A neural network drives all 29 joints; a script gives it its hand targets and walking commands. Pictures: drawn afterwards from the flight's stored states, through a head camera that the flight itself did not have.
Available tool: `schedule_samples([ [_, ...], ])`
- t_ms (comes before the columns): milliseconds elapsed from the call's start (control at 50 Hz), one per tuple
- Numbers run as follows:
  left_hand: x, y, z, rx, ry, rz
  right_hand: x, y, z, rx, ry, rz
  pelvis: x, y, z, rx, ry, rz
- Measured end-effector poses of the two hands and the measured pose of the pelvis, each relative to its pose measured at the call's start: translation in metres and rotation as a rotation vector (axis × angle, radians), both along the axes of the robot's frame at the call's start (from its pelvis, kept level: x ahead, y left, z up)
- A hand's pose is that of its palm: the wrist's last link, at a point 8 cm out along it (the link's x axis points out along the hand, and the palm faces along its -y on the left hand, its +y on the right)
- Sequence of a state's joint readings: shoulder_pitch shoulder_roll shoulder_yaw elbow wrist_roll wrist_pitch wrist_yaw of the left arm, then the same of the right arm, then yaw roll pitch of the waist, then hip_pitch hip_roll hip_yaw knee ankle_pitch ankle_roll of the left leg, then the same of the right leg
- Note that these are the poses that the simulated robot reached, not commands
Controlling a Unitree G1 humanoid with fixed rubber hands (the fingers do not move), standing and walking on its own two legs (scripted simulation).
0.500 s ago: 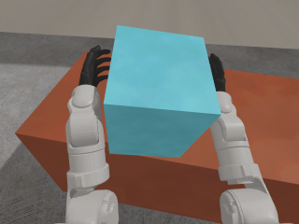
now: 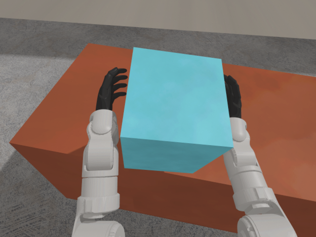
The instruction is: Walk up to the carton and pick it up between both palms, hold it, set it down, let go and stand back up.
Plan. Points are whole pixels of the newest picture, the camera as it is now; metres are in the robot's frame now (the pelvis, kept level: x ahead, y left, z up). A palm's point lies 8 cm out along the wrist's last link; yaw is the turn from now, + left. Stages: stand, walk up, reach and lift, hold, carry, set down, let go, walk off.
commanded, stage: set down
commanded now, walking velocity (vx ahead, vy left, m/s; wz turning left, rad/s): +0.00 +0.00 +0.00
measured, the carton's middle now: (167, 119) +0.36 -0.03 +0.09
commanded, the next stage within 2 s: none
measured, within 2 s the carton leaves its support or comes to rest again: neither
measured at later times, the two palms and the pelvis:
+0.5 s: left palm (110, 105) +0.37 +0.11 +0.14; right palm (227, 112) +0.36 -0.18 +0.12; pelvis +0.01 +0.02 +0.00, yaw -1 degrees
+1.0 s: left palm (120, 105) +0.39 +0.09 +0.12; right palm (233, 110) +0.37 -0.20 +0.11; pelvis -0.01 +0.00 +0.00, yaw +1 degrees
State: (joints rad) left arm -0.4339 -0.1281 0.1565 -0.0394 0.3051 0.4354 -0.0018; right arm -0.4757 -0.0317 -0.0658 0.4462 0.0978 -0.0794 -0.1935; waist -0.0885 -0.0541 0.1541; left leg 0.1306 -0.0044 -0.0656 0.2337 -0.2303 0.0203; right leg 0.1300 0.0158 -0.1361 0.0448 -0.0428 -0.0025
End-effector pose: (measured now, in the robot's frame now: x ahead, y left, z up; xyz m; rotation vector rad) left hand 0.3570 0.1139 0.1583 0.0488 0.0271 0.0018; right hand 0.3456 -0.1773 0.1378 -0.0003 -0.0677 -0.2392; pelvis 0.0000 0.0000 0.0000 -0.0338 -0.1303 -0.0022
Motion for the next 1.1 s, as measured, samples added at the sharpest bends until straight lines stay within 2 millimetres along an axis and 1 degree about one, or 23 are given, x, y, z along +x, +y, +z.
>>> schedule_samples([
  [100, 0.000, 0.005, -0.006, 0.011, 0.017, 0.005, 0.000, 0.006, -0.008, 0.007, 0.017, 0.002, 0.006, 0.008, -0.001, -0.004, -0.004, -0.006],
  [220, 0.000, 0.013, -0.021, 0.001, 0.061, 0.025, 0.004, 0.013, -0.018, 0.000, 0.060, 0.017, 0.008, 0.016, -0.001, -0.009, 0.005, -0.006],
  [320, 0.002, 0.013, -0.020, 0.005, 0.050, 0.036, 0.009, 0.014, -0.016, -0.004, 0.050, 0.022, 0.010, 0.020, -0.001, -0.012, 0.026, -0.006],
  [440, 0.009, 0.002, -0.015, 0.030, 0.051, 0.026, 0.012, 0.003, -0.015, 0.002, 0.053, 0.009, 0.009, 0.022, -0.001, -0.014, 0.038, -0.012],
  [620, 0.016, -0.017, -0.027, 0.043, 0.105, -0.009, 0.008, -0.015, -0.030, -0.005, 0.108, -0.024, 0.005, 0.016, -0.001, -0.010, 0.059, -0.014],
  [780, 0.018, -0.024, -0.034, 0.050, 0.129, -0.008, 0.010, -0.023, -0.035, -0.016, 0.133, -0.017, 0.000, 0.007, 0.000, -0.003, 0.090, -0.005],
  [940, 0.025, -0.025, -0.035, 0.052, 0.141, -0.013, 0.018, -0.025, -0.029, -0.024, 0.144, -0.012, -0.005, 0.000, 0.001, 0.004, 0.121, 0.008],
  [1100, 0.034, -0.025, -0.040, 0.034, 0.165, -0.026, 0.025, -0.025, -0.025, -0.016, 0.164, -0.017, -0.007, -0.003, 0.002, 0.009, 0.148, 0.011],
])
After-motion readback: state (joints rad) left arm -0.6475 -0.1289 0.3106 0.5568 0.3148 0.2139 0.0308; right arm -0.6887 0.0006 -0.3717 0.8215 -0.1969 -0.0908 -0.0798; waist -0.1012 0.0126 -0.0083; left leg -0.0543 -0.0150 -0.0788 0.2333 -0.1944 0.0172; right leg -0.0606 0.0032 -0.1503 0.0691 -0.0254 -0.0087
